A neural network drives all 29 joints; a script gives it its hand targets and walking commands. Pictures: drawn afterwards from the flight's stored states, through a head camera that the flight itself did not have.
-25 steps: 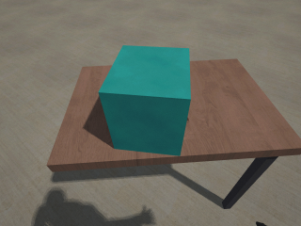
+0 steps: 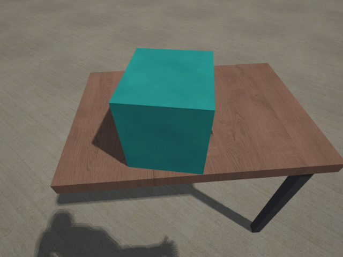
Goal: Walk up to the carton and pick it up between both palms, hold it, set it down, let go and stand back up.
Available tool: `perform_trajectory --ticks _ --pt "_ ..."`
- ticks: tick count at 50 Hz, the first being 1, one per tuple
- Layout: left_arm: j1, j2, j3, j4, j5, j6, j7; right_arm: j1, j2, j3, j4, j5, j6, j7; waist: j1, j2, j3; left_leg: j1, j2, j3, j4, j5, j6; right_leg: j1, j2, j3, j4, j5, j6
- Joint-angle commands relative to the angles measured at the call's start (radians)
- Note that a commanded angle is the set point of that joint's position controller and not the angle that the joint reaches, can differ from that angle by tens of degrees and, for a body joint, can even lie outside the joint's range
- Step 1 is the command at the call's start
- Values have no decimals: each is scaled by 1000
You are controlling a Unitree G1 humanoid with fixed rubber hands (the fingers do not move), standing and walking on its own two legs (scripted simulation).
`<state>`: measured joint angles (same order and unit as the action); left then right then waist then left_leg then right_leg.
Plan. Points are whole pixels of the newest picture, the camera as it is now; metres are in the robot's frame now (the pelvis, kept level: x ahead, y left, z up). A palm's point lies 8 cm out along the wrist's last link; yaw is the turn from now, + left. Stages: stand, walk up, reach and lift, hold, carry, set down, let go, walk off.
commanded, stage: stand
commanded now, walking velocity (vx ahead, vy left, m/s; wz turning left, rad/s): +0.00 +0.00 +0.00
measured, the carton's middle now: (169, 110) +0.49 +0.00 +0.07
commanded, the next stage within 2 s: none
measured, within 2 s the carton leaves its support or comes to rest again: neither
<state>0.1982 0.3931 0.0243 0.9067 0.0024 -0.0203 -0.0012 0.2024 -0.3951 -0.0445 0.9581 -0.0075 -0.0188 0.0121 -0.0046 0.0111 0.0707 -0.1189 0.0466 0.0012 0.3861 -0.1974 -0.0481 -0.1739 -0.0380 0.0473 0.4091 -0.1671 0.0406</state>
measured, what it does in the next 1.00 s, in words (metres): stands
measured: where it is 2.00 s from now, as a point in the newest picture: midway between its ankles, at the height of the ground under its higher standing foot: outside the picture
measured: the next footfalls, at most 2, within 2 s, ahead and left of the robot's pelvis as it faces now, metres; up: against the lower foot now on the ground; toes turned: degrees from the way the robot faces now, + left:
none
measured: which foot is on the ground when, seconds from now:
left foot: down 0.00-1.00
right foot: down 0.00-1.00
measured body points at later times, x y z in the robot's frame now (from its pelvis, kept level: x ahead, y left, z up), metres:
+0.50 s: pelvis +0.01 +0.00 +0.00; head +0.01 +0.00 +0.45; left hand +0.11 +0.32 -0.11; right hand +0.10 -0.32 -0.12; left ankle +0.01 +0.15 -0.74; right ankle +0.04 -0.15 -0.74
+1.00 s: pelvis +0.02 +0.00 +0.00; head +0.02 +0.00 +0.45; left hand +0.10 +0.32 -0.11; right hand +0.10 -0.31 -0.12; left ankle +0.01 +0.15 -0.74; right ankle +0.04 -0.15 -0.74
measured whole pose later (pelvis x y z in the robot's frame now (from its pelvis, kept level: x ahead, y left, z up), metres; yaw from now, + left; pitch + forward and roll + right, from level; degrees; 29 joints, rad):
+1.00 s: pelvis +0.02 +0.00 +0.00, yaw -1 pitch -3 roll +1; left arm 0.17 0.38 0.03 1.00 0.00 -0.02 0.02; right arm 0.17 -0.38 -0.05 1.01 0.00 -0.02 0.00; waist 0.01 0.01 0.06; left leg -0.07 0.05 0.03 0.34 -0.20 -0.04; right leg -0.15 -0.04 0.07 0.38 -0.17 0.05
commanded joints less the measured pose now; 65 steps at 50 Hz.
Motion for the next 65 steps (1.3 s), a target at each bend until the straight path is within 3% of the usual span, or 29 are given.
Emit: perform_trajectory --ticks 1,6,7,9,10,11,14,17,23,24,25,27,30,31,33,35,38,39,44,45,46,50,54,55,56,57,60,61,65 --pt "-23 202 39 -42 -2 -14 2 -31 -203 -40 -53 5 -13 -9 5 -45 -26 -10 86 -64 -87 -34 65 -21 -73 36 -106 -6 -62" --pt "4 188 39 -24 -11 -17 11 -53 -191 -35 -42 -5 -12 -3 28 29 -47 -44 85 -37 -91 -1 61 39 -86 40 -81 15 -61" --pt "-4 221 49 -14 -3 -15 9 -12 -151 -24 -44 9 -12 -5 13 -14 -26 -31 81 -48 -90 -4 60 12 -89 53 -81 16 -68" --pt "-15 177 31 -18 -8 -15 2 -36 -183 -31 -42 9 -17 -10 6 -1 -28 -13 88 -37 -75 37 60 7 -91 49 -84 101 -58" --pt "-39 191 38 -13 -3 -13 12 -15 -186 -35 -31 8 -16 -8 -10 -60 -29 -6 90 -53 -83 33 59 2 -85 37 -86 106 -54" --pt "-30 181 35 -8 -11 -12 13 -48 -187 -34 -47 3 -19 -8 6 -9 -54 -1 89 -41 -91 26 60 28 -81 43 -86 100 -51" --pt "-62 166 35 -12 -4 -14 15 -37 -167 -30 -19 -3 -14 -9 -2 23 -70 -2 89 -36 -102 -5 55 32 -80 37 -90 34 -51" --pt "-42 184 33 4 -5 -7 9 -36 -170 -31 -25 8 -10 -8 4 -49 -36 10 85 -34 -94 9 60 -10 -80 33 -92 39 -62" --pt "-27 165 32 19 -6 -8 10 -30 -186 -37 -5 10 -7 -16 7 40 -49 8 81 -18 -71 49 52 28 -84 50 -93 131 -66" --pt "-77 193 41 14 1 -9 17 -25 -185 -41 -4 9 -11 -15 -8 -40 -30 -7 87 -26 -92 12 51 18 -91 59 -84 109 -64" --pt "-79 186 35 12 -4 -10 15 -46 -167 -34 1 7 -7 -16 -6 -60 -22 1 91 -32 -100 32 53 7 -76 43 -98 84 -55" --pt "-61 162 31 19 -4 -7 9 -78 -179 -32 -17 7 -9 -15 19 -32 -24 -3 81 -20 -100 4 46 6 -68 33 -96 59 -58" --pt "-37 191 40 40 1 -5 18 -14 -152 -29 2 8 -2 -12 0 35 -38 28 81 -8 -102 37 50 4 -77 51 -87 68 -59" --pt "-31 184 39 32 -3 -12 17 -45 -169 -28 -6 12 -7 -17 20 8 -2 -7 91 -18 -106 45 54 18 -79 62 -106 87 -64" --pt "-58 172 36 27 0 -11 17 -76 -157 -34 -12 4 -6 -14 5 35 -67 13 89 -15 -102 1 56 39 -84 58 -108 66 -72" --pt "-55 174 41 35 -1 -9 20 -83 -146 -25 -17 2 -15 -18 12 -26 -42 -3 92 -28 -120 25 55 44 -79 43 -88 88 -55" --pt "-8 166 38 48 -12 -8 23 -51 -189 -33 0 6 -7 -20 28 3 -23 -30 94 -22 -119 31 57 47 -84 59 -95 87 -56" --pt "-7 191 42 60 1 -3 28 -34 -160 -39 8 11 -15 -16 3 -8 -43 26 85 -13 -113 32 48 27 -83 46 -98 109 -56" --pt "-27 166 34 51 -10 -7 20 -57 -160 -39 2 1 -7 -12 18 -30 -25 -4 98 -32 -119 41 63 29 -75 35 -96 87 -55" --pt "-47 166 39 55 -7 -5 23 -62 -172 -39 0 10 -9 -10 4 9 -48 10 93 -34 -109 35 56 24 -78 49 -89 89 -56" --pt "-60 162 29 50 1 -5 21 -22 -162 -40 20 4 -12 -14 -7 -35 -43 23 88 -18 -115 37 57 23 -82 51 -91 114 -49" --pt "-12 173 41 69 -3 0 29 -39 -174 -37 16 12 -4 -22 19 6 -55 34 89 -12 -107 60 61 34 -77 42 -98 149 -59" --pt "-53 209 46 60 2 -1 23 -59 -156 -36 12 7 0 -17 4 -36 -16 41 93 -15 -116 19 50 -14 -82 43 -105 66 -55" --pt "-60 196 44 59 1 3 17 -73 -173 -40 -9 9 -2 -27 7 0 14 15 88 -26 -111 30 54 -20 -78 51 -120 48 -55" --pt "-50 162 36 66 -3 4 25 -60 -179 -46 9 7 -1 -23 4 -43 -48 10 101 -30 -125 6 65 43 -79 35 -103 108 -52" --pt "-34 135 22 70 -11 -3 21 -59 -152 -37 19 12 -3 -19 15 33 -63 15 104 -37 -138 -25 61 42 -84 42 -106 61 -57" --pt "-61 154 32 57 -5 -10 23 -58 -178 -42 9 6 -15 -19 0 6 -48 62 99 -13 -107 73 52 12 -81 56 -108 119 -67" --pt "-37 145 25 66 -4 -4 26 -60 -148 -38 7 10 -9 -16 5 -42 -34 44 97 -30 -111 56 59 9 -68 31 -114 122 -58" --pt "-25 154 36 71 -5 -5 26 -24 -173 -41 14 5 -8 -21 12 -19 -35 37 84 -6 -115 62 47 32 -76 45 -97 122 -58"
